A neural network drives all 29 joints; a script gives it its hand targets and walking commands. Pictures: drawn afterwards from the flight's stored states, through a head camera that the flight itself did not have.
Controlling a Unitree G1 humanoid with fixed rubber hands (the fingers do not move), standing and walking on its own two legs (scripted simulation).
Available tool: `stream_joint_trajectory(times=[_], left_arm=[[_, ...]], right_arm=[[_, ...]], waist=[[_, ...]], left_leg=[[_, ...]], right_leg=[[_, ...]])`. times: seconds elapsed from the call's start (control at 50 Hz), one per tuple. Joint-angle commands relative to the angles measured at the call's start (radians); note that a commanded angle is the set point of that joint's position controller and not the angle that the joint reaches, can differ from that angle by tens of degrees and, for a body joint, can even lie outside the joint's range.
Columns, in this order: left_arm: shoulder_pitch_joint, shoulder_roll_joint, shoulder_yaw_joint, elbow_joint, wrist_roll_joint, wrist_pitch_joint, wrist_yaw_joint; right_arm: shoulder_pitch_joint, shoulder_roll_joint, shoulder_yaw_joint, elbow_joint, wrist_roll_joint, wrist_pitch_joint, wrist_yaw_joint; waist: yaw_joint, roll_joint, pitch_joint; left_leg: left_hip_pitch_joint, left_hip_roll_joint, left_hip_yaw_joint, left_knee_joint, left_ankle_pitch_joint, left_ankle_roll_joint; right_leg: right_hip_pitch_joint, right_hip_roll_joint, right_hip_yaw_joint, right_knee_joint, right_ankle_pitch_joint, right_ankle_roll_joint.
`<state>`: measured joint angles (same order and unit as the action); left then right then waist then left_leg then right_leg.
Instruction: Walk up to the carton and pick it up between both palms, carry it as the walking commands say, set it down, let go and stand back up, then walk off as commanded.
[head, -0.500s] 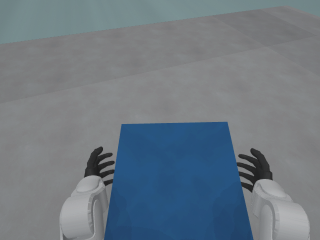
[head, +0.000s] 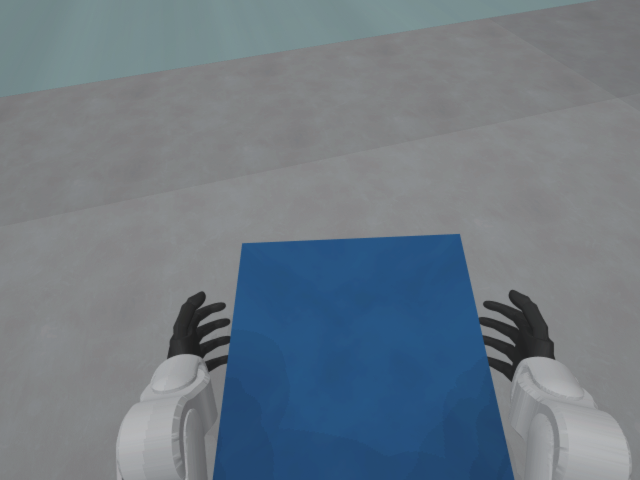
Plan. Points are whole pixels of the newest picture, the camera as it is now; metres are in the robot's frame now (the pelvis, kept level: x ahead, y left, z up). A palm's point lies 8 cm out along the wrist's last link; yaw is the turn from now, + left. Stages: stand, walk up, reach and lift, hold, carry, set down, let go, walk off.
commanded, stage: carry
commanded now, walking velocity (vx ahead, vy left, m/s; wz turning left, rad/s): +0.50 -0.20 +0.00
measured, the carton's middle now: (354, 365) +0.29 +0.01 -0.01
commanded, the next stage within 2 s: none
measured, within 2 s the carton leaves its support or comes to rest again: neither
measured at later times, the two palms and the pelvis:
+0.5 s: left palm (358, 163) +0.60 +0.01 +0.08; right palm (594, 176) +0.56 -0.34 +0.09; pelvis +0.33 -0.14 -0.02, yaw -3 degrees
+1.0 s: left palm (430, 97) +0.82 -0.13 +0.07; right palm (639, 121) +0.70 -0.46 +0.09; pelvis +0.53 -0.21 +0.00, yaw -16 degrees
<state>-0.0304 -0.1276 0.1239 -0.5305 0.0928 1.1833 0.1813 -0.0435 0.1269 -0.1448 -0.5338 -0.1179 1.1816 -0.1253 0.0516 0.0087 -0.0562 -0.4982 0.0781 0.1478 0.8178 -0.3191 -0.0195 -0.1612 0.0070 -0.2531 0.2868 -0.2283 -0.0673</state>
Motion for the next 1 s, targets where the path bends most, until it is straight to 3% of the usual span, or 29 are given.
stream_joint_trajectory(times=[0.0,0.04,0.08,0.1,0.12,0.14,0.16,0.2,0.24,0.28,0.38,0.42,0.44,0.46,0.48,0.5,0.52,0.54,0.58,0.62,0.68,0.74,0.76,0.78,0.8,0.82,0.86,0.9,0.98], left_arm=[[-0.44,-0.853,-0.795,-0.075,-0.458,0.003,-0.323],[-0.447,-0.826,-0.795,-0.076,-0.452,0.012,-0.318],[-0.468,-0.814,-0.794,-0.075,-0.438,0.025,-0.313],[-0.489,-0.798,-0.79,-0.073,-0.43,0.034,-0.312],[-0.494,-0.784,-0.786,-0.07,-0.426,0.046,-0.31],[-0.499,-0.79,-0.779,-0.071,-0.425,0.046,-0.312],[-0.497,-0.813,-0.774,-0.063,-0.419,0.04,-0.312],[-0.491,-0.872,-0.743,-0.046,-0.41,0.031,-0.309],[-0.455,-0.903,-0.726,-0.026,-0.383,0.019,-0.304],[-0.434,-0.908,-0.719,-0.042,-0.367,0.003,-0.29],[-0.401,-0.865,-0.74,-0.073,-0.351,0.01,-0.265],[-0.4,-0.844,-0.74,-0.073,-0.355,0.027,-0.266],[-0.387,-0.83,-0.735,-0.061,-0.357,0.037,-0.267],[-0.365,-0.812,-0.728,-0.047,-0.355,0.045,-0.27],[-0.349,-0.797,-0.718,-0.024,-0.346,0.047,-0.266],[-0.373,-0.836,-0.737,-0.047,-0.375,0.044,-0.271],[-0.382,-0.851,-0.736,-0.066,-0.388,0.035,-0.275],[-0.403,-0.872,-0.747,-0.079,-0.402,0.024,-0.284],[-0.44,-0.925,-0.763,-0.094,-0.43,0.007,-0.304],[-0.441,-0.925,-0.782,-0.1,-0.458,-0.001,-0.319],[-0.413,-0.891,-0.814,-0.133,-0.475,-0.004,-0.326],[-0.411,-0.858,-0.829,-0.16,-0.478,0.007,-0.318],[-0.413,-0.841,-0.819,-0.158,-0.47,0.014,-0.314],[-0.416,-0.826,-0.812,-0.165,-0.465,0.021,-0.309],[-0.424,-0.834,-0.805,-0.153,-0.464,0.027,-0.306],[-0.407,-0.844,-0.792,-0.125,-0.444,0.025,-0.303],[-0.422,-0.869,-0.786,-0.134,-0.435,0.02,-0.297],[-0.4,-0.89,-0.762,-0.106,-0.398,0.016,-0.288],[-0.381,-0.898,-0.766,-0.127,-0.383,0.011,-0.266]], right_arm=[[-0.377,0.852,0.719,-0.05,0.383,-0.001,0.247],[-0.371,0.829,0.707,-0.039,0.381,0.007,0.245],[-0.34,0.814,0.694,-0.004,0.381,0.014,0.246],[-0.314,0.802,0.684,0.018,0.377,0.017,0.246],[-0.302,0.778,0.664,0.049,0.371,0.02,0.241],[-0.332,0.795,0.683,0.041,0.385,0.023,0.24],[-0.363,0.823,0.702,0.001,0.404,0.02,0.247],[-0.423,0.88,0.727,-0.027,0.427,0.011,0.259],[-0.454,0.917,0.761,-0.053,0.457,0.006,0.269],[-0.48,0.917,0.777,-0.086,0.483,0.0,0.278],[-0.433,0.854,0.763,-0.101,0.482,0.017,0.278],[-0.42,0.823,0.753,-0.101,0.468,0.029,0.273],[-0.408,0.81,0.748,-0.095,0.459,0.037,0.272],[-0.42,0.79,0.74,-0.091,0.453,0.046,0.272],[-0.472,0.767,0.765,-0.119,0.449,0.056,0.269],[-0.444,0.798,0.768,-0.091,0.45,0.054,0.272],[-0.417,0.846,0.765,-0.061,0.458,0.052,0.274],[-0.401,0.883,0.768,-0.045,0.456,0.042,0.276],[-0.393,0.928,0.761,-0.065,0.443,0.017,0.27],[-0.356,0.922,0.741,-0.081,0.417,-0.004,0.25],[-0.302,0.882,0.727,-0.116,0.397,-0.019,0.229],[-0.265,0.843,0.719,-0.131,0.394,-0.01,0.226],[-0.265,0.828,0.721,-0.128,0.393,-0.007,0.229],[-0.276,0.82,0.718,-0.122,0.399,-0.007,0.226],[-0.265,0.833,0.708,-0.111,0.408,-0.002,0.227],[-0.282,0.833,0.717,-0.117,0.412,-0.001,0.237],[-0.314,0.853,0.73,-0.135,0.427,-0.003,0.255],[-0.363,0.865,0.748,-0.141,0.448,-0.003,0.27],[-0.41,0.851,0.767,-0.187,0.474,0.001,0.284]], waist=[[-0.029,-0.164,-0.201],[-0.034,-0.146,-0.181],[-0.063,-0.033,-0.239],[-0.089,0.016,-0.294],[-0.1,0.179,-0.314],[-0.105,0.324,-0.271],[-0.096,0.19,-0.264],[-0.085,0.057,-0.234],[-0.076,0.076,-0.201],[-0.078,0.119,-0.168],[-0.085,0.205,-0.176],[-0.065,0.176,-0.23],[-0.045,0.125,-0.284],[-0.015,0.01,-0.319],[-0.004,-0.296,-0.359],[-0.017,-0.3,-0.363],[-0.021,-0.223,-0.351],[-0.027,-0.15,-0.324],[-0.037,-0.131,-0.291],[-0.038,-0.182,-0.289],[-0.034,-0.174,-0.314],[-0.051,-0.154,-0.348],[-0.067,-0.062,-0.379],[-0.07,0.155,-0.395],[-0.085,0.267,-0.348],[-0.077,0.21,-0.361],[-0.064,0.114,-0.323],[-0.056,0.107,-0.28],[-0.059,0.143,-0.26]], left_leg=[[0.0,0.005,0.021,-0.209,0.071,0.012],[0.063,-0.006,0.06,-0.273,0.13,0.023],[0.32,-0.003,0.072,-0.344,0.159,0.063],[0.529,0.061,-0.008,-0.316,0.143,0.112],[0.649,0.278,-0.412,-0.428,0.11,0.229],[0.76,0.442,-0.747,-0.571,0.214,0.334],[0.721,0.46,-0.686,-0.56,0.26,0.324],[0.631,0.398,-0.456,-0.589,0.29,0.228],[0.548,0.326,-0.26,-0.634,0.247,0.137],[0.511,0.275,-0.143,-0.646,0.281,0.102],[0.524,0.232,0.021,-0.577,0.45,0.033],[0.469,0.193,0.095,-0.432,0.551,-0.011],[0.395,0.151,0.118,-0.282,0.548,-0.038],[0.246,0.102,0.126,-0.046,0.362,-0.06],[-0.045,-0.028,0.112,0.22,-0.129,-0.068],[-0.19,-0.021,-0.012,0.375,-0.261,-0.034],[-0.184,-0.003,-0.07,0.444,-0.273,-0.02],[-0.164,0.022,-0.089,0.423,-0.206,-0.022],[-0.09,0.034,-0.084,0.223,-0.098,-0.029],[-0.072,-0.018,-0.059,0.078,-0.073,-0.028],[0.023,-0.064,-0.043,-0.152,0.044,-0.021],[0.191,-0.064,0.015,-0.347,0.296,-0.02],[0.404,0.054,-0.081,-0.406,0.668,0.024],[0.666,0.326,-0.331,-0.306,1.352,0.121],[0.722,0.407,-0.395,-0.294,1.554,0.225],[0.679,0.425,-0.38,-0.316,1.429,0.237],[0.598,0.361,-0.259,-0.381,1.109,0.209],[0.537,0.307,-0.144,-0.397,0.956,0.178],[0.515,0.245,-0.051,-0.371,0.878,0.121]], right_leg=[[0.221,-0.226,0.169,-0.081,0.306,-0.105],[0.189,-0.221,0.149,-0.052,0.341,-0.094],[0.068,-0.165,0.077,0.138,0.399,-0.045],[-0.086,-0.136,0.059,0.303,0.397,0.002],[-0.289,-0.037,0.065,0.582,0.295,0.058],[-0.55,0.075,0.18,0.845,-0.203,0.089],[-0.602,0.003,0.325,1.005,-0.22,0.083],[-0.568,-0.08,0.352,0.909,-0.085,0.087],[-0.481,-0.108,0.295,0.711,-0.014,0.086],[-0.42,-0.083,0.216,0.531,0.018,0.088],[-0.243,-0.032,0.05,0.195,0.091,0.089],[-0.032,-0.01,-0.016,0.117,0.148,0.074],[0.137,0.002,-0.035,0.11,0.121,0.058],[0.268,-0.11,0.123,0.067,0.019,0.029],[0.415,-0.348,0.526,-0.047,0.067,-0.097],[0.474,-0.406,0.553,0.0,0.44,-0.171],[0.446,-0.389,0.484,0.063,0.787,-0.169],[0.403,-0.357,0.401,0.096,0.961,-0.142],[0.306,-0.279,0.3,0.074,0.965,-0.073],[0.329,-0.246,0.278,0.067,1.082,-0.073],[0.306,-0.208,0.235,0.123,1.145,-0.073],[0.211,-0.16,0.206,0.321,1.013,-0.002],[0.016,-0.131,0.191,0.444,0.779,0.056],[-0.299,-0.042,0.172,0.612,0.182,0.121],[-0.466,0.106,0.211,0.859,-0.405,0.121],[-0.47,0.059,0.302,0.982,-0.384,0.118],[-0.497,-0.001,0.311,1.044,-0.271,0.154],[-0.477,-0.014,0.269,0.999,-0.182,0.168],[-0.428,-0.009,0.215,0.723,-0.101,0.152]])
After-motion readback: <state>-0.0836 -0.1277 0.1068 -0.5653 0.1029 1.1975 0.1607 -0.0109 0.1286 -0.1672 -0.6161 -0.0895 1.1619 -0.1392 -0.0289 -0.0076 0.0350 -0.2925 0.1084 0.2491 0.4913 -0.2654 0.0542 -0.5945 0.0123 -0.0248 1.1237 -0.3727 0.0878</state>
